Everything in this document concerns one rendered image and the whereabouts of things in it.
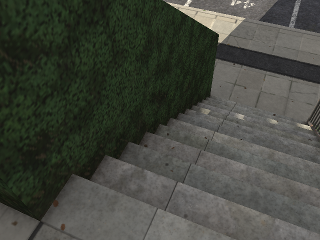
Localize stairs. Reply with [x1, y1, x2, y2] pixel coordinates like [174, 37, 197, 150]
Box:
[90, 95, 320, 240]

